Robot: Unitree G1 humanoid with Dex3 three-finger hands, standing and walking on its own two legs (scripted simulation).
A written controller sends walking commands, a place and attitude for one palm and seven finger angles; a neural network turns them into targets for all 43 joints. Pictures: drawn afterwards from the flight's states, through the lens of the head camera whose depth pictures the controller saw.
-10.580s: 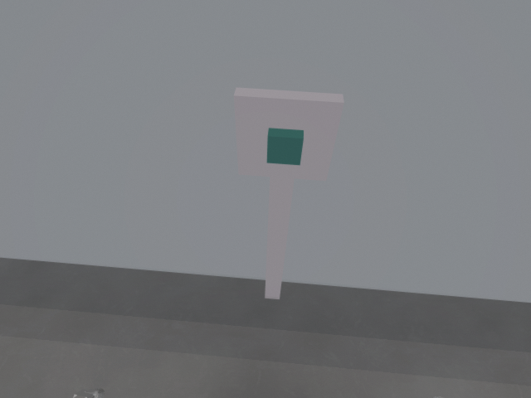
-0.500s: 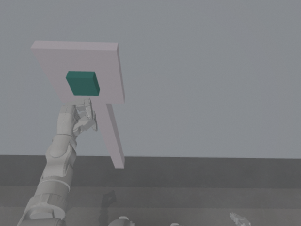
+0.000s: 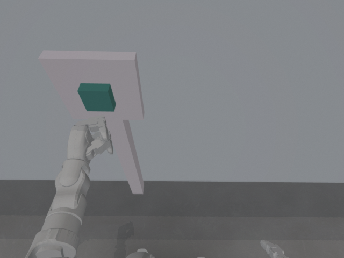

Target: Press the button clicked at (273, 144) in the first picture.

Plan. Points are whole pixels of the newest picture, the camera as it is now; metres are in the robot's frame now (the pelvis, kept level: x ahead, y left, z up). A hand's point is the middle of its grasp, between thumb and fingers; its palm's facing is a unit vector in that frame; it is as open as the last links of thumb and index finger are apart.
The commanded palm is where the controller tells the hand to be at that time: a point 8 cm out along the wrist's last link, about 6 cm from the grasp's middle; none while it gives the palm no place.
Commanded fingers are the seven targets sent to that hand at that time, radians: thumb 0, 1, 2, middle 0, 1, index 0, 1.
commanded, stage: aim a knuckle at the button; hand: left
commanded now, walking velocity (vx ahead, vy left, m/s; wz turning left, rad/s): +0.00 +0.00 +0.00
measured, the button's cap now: (98, 96) +0.47 +0.19 +0.10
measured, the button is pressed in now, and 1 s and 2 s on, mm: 0 2 6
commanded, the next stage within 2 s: press the button with the knuckle in 0.16 s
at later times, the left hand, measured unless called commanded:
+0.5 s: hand (109, 134) +0.39 +0.16 +0.06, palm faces +0.03 -1.00 -0.04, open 3.1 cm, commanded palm +0.36 +0.21 +0.07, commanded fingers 0.00 0.90 0.90 -1.30 -1.50 -1.30 -1.50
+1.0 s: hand (110, 124) +0.42 +0.16 +0.06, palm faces +0.02 -1.00 -0.03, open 2.9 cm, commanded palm +0.40 +0.21 +0.07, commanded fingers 0.00 0.90 0.90 -1.30 -1.50 -1.30 -1.50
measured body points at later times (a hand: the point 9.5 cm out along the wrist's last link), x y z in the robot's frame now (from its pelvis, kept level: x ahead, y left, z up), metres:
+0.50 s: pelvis +0.00 -0.01 +0.00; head +0.05 +0.00 +0.44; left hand +0.38 +0.21 +0.06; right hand +0.10 -0.26 -0.11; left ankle +0.03 +0.09 -0.69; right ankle -0.02 -0.09 -0.69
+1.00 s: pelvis -0.01 -0.01 -0.01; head +0.06 +0.00 +0.44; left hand +0.41 +0.21 +0.06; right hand +0.06 -0.26 -0.12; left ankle +0.03 +0.09 -0.69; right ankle -0.02 -0.09 -0.69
